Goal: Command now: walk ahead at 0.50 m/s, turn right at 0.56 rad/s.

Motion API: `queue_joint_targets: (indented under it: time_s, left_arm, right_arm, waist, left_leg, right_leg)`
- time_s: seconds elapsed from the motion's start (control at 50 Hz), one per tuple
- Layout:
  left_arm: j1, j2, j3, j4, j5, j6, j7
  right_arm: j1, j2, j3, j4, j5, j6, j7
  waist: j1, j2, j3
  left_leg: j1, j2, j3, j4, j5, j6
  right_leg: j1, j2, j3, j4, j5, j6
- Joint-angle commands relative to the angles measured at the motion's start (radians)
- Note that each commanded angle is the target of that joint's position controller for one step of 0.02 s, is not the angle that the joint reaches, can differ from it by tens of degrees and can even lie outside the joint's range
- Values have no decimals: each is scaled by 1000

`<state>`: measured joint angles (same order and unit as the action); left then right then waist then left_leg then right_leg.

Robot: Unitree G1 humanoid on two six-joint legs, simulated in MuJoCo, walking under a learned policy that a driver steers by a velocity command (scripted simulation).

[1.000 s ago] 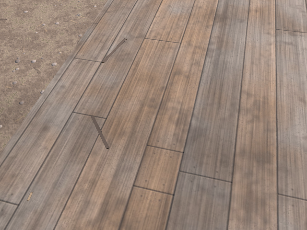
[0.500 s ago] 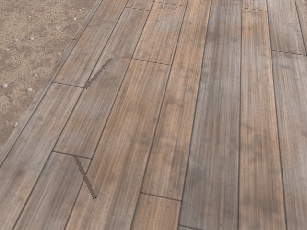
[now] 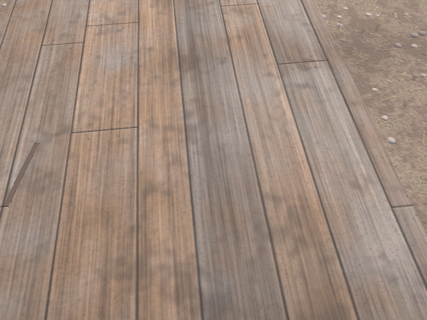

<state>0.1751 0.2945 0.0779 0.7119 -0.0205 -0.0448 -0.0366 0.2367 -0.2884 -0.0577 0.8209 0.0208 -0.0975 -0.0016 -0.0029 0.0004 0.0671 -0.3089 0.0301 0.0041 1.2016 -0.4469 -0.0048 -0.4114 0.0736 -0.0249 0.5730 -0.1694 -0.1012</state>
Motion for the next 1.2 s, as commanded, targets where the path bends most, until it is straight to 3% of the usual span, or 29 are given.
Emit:
queue_joint_targets:
  time_s: [0.02,0.08,0.14,0.2,0.3,0.36,0.38,0.4,0.42,0.44,0.46,0.48,0.52,0.56,0.62,0.7,0.76,0.82,0.86,0.88,0.9,0.92,0.94,0.96,1.02,1.04,1.08,1.12,1.2]
  left_arm:
    - [61,100,25,-61,14,-21,13]
    - [55,123,30,-68,10,-24,26]
    - [99,158,40,-55,4,-20,45]
    - [145,144,35,-33,3,-14,51]
    - [218,137,31,14,2,-9,50]
    - [191,138,30,17,6,1,51]
    - [180,109,18,7,12,1,49]
    - [237,62,-1,-8,28,-5,51]
    - [347,16,-17,-3,-1,-18,48]
    - [271,112,-1,2,-15,-23,48]
    - [151,144,8,-26,-15,-25,46]
    - [83,130,5,-41,3,-27,46]
    - [93,100,7,-44,12,-30,40]
    - [115,66,0,-34,9,-24,39]
    - [29,39,-13,-65,19,-23,39]
    - [-93,17,-25,-89,14,-34,26]
    - [-175,23,-26,-113,5,-40,14]
    - [-215,44,-19,-138,4,-49,1]
    - [-125,80,-1,-118,8,-57,1]
    - [8,122,21,-78,14,-58,9]
    - [188,187,43,-47,30,-57,21]
    - [263,276,62,-28,38,-45,26]
    - [282,186,42,-23,28,-39,26]
    - [216,136,23,-24,23,-40,28]
    - [49,44,-6,-19,35,-54,22]
    - [18,59,-1,-16,41,-62,22]
    - [-17,70,7,-2,37,-72,25]
    - [-31,97,17,11,37,-68,38]
    - [-17,129,25,31,30,-40,65]
  right_arm:
    - [-58,-136,-31,-106,-24,-44,-2]
    - [-42,-110,-29,-113,-35,-12,-1]
    - [-157,-69,-13,-149,-39,-3,-2]
    - [-242,-47,1,-162,-27,-10,14]
    - [-303,-92,-10,-190,-18,-28,33]
    - [-176,-128,-30,-160,-21,-38,30]
    - [-49,-163,-46,-133,-32,-42,26]
    - [102,-230,-62,-117,-41,-41,23]
    - [185,-253,-73,-65,-27,-27,35]
    - [173,-163,-49,-70,1,-23,37]
    - [99,-125,-36,-82,-2,-17,32]
    - [44,-110,-26,-91,-18,-10,32]
    - [0,-84,-14,-90,-34,-11,28]
    - [6,-82,-12,-77,-25,-15,27]
    - [34,-129,-24,-55,-15,-13,18]
    - [81,-150,-27,-27,-4,0,10]
    - [142,-158,-27,6,2,12,9]
    - [168,-166,-31,29,7,30,4]
    - [142,-189,-37,29,8,40,-2]
    - [131,-177,-31,25,6,42,-3]
    - [115,-125,-10,-3,-13,38,-3]
    - [247,-3,27,-22,-15,20,0]
    - [228,-85,9,-2,10,7,4]
    - [139,-152,-13,-26,29,3,5]
    - [57,-120,-24,-36,5,30,-5]
    - [96,-93,-22,-35,8,45,-6]
    - [106,-69,-23,-44,0,70,-9]
    - [66,-52,-20,-72,-7,80,-7]
    - [-39,-32,-12,-121,-12,80,26]
  waist:
    - [14,-4,-131]
    - [-17,-22,-102]
    - [18,-34,-68]
    - [68,-74,-68]
    - [89,-92,-42]
    - [11,-118,-80]
    - [-49,-95,-187]
    - [-77,49,-345]
    - [-49,339,-420]
    - [-84,200,-315]
    - [-89,112,-178]
    - [-70,35,-101]
    - [-17,76,-72]
    - [0,98,-82]
    - [-16,71,-58]
    - [-59,66,-40]
    - [-88,67,-20]
    - [-74,73,-4]
    - [-6,85,-49]
    - [61,70,-135]
    - [138,10,-285]
    - [94,-253,-438]
    - [126,-238,-466]
    - [123,-168,-292]
    - [36,-91,-88]
    - [-1,-128,-87]
    - [-32,-99,-65]
    - [-37,-84,-59]
    - [5,-73,-85]
  left_leg:
    - [-363,80,-99,-31,111,13]
    - [-296,80,-75,-165,151,-37]
    - [-280,45,-53,-392,350,-67]
    - [-191,6,-33,-591,560,-65]
    - [-220,2,-58,-704,498,-8]
    - [-68,-31,-13,-762,404,54]
    - [140,21,-55,-735,442,101]
    - [462,200,-285,-691,450,197]
    - [681,357,-714,-844,164,322]
    - [627,343,-749,-905,-73,286]
    - [493,309,-604,-925,-47,246]
    - [359,261,-491,-950,72,223]
    - [232,209,-384,-989,245,225]
    - [196,182,-302,-1018,342,230]
    - [183,185,-224,-1055,465,246]
    - [177,142,-116,-1062,499,207]
    - [221,167,-114,-1045,488,199]
    - [298,209,-153,-987,534,180]
    - [305,202,-157,-882,692,157]
    - [258,153,-125,-735,779,132]
    - [83,95,-86,-470,612,93]
    - [-296,-60,-18,-102,31,22]
    - [-409,-43,-131,50,-134,19]
    - [-476,4,-130,92,-64,24]
    - [-363,87,-109,-19,121,19]
    - [-303,87,-105,-31,132,4]
    - [-280,82,-91,-75,139,-23]
    - [-293,80,-70,-187,226,-36]
    - [-200,56,-9,-445,457,-21]
  right_leg:
    - [377,-271,448,-316,142,-206]
    - [235,-242,365,-347,288,-214]
    - [167,-179,284,-351,273,-168]
    - [148,-155,245,-346,161,-121]
    - [317,-241,342,-260,132,-104]
    - [371,-231,343,-128,384,-70]
    - [319,-178,299,43,436,-41]
    - [102,-81,229,346,193,7]
    - [-219,37,167,628,-390,70]
    - [-340,-23,226,721,-387,66]
    - [-376,-68,187,720,-295,63]
    - [-347,-109,148,673,-224,61]
    - [-265,-164,136,577,-143,70]
    - [-230,-176,110,509,-132,82]
    - [-265,-190,84,343,-30,110]
    - [-196,-161,50,96,190,116]
    - [-172,-138,40,8,238,109]
    - [-161,-124,53,-58,156,79]
    - [-10,-93,34,-107,107,52]
    - [192,-83,20,-124,121,26]
    - [493,-223,149,-70,151,-32]
    - [846,-486,566,-123,31,-176]
    - [819,-502,724,-223,-140,-200]
    - [692,-463,572,-249,-154,-152]
    - [350,-338,266,-352,90,-79]
    - [291,-351,213,-365,240,-93]
    - [230,-348,98,-361,520,-105]
    - [220,-339,13,-367,585,-101]
    - [243,-307,-110,-352,558,-78]
